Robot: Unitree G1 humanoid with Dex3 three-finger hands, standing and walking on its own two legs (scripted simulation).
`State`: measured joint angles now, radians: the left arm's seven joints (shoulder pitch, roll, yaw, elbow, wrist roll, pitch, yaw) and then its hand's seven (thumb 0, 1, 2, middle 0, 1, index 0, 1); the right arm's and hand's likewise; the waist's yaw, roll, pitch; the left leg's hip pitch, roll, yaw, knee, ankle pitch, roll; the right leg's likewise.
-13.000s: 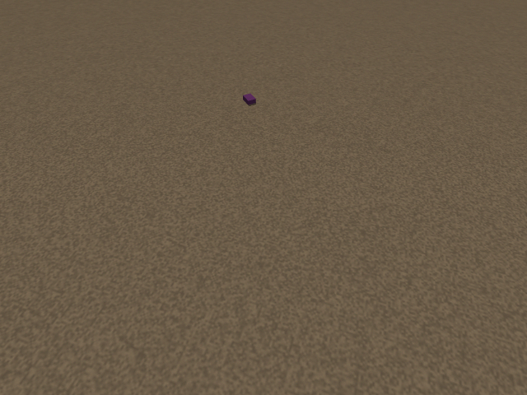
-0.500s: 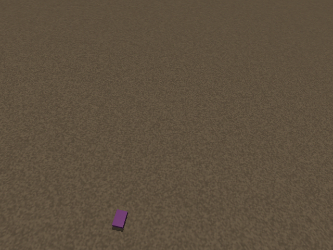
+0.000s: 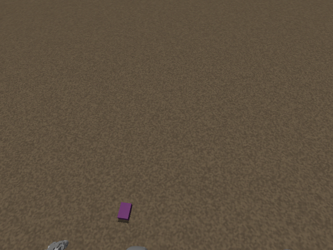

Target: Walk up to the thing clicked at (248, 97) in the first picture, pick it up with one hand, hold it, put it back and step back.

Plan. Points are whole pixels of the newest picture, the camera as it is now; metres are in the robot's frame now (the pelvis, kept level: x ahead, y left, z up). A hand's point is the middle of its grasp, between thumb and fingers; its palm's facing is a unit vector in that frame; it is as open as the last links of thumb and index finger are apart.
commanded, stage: walk up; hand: left
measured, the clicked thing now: (125, 211) +0.41 +0.27 -0.75
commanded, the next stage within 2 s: stand in 0.94 s
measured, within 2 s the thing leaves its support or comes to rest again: neither
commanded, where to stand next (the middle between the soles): +0.02 +0.03 m, yaw +1 degrees
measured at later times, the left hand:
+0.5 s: hand out of the picture +0.06 +0.30 -0.14, palm faces +0.04 -0.93 -0.37, open 7.3 cm
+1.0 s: hand out of the picture +0.11 +0.30 -0.13, palm faces -0.01 -0.93 -0.38, open 7.3 cm
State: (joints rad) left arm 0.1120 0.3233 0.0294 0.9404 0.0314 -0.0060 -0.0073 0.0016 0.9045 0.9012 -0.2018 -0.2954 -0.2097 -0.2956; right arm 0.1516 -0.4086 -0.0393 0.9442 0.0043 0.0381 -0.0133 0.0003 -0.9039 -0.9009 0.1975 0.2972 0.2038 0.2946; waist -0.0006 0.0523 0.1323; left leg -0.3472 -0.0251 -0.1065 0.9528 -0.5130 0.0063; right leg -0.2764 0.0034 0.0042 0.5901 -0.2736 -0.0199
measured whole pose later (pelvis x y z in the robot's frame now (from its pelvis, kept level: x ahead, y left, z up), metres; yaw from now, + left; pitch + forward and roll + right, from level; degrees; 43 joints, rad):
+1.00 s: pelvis +0.02 +0.03 +0.02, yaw +1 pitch -3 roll +0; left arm 0.10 0.37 0.00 1.09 0.01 -0.03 0.01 0.00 0.91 0.90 -0.20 -0.30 -0.21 -0.30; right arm 0.11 -0.36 -0.03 1.07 -0.01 0.02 0.02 0.00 -0.90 -0.90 0.20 0.30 0.20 0.29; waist 0.00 0.00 0.06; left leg -0.06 -0.01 0.01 0.35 -0.24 0.01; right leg -0.13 -0.04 0.02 0.39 -0.21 0.04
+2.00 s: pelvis +0.01 +0.01 +0.02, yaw +1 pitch -2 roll +0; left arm 0.11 0.35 -0.01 1.12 0.01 -0.02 0.00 0.00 0.91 0.90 -0.20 -0.30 -0.21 -0.30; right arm 0.11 -0.35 -0.01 1.14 -0.01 0.00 0.01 0.00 -0.90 -0.90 0.20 0.30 0.20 0.29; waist 0.00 0.00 0.06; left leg -0.08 0.02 0.00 0.31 -0.20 -0.03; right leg -0.14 0.00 0.01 0.34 -0.17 0.00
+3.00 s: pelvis +0.01 +0.01 +0.02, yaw +1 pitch -2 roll +0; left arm 0.12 0.36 0.00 1.12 0.01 -0.02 0.00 0.00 0.91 0.90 -0.20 -0.30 -0.21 -0.30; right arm 0.12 -0.35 0.00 1.12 -0.01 0.00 0.01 0.00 -0.90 -0.90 0.20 0.30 0.20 0.29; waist 0.00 0.00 0.05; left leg -0.06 0.03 0.00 0.31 -0.20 -0.03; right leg -0.12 0.00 0.01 0.33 -0.16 0.00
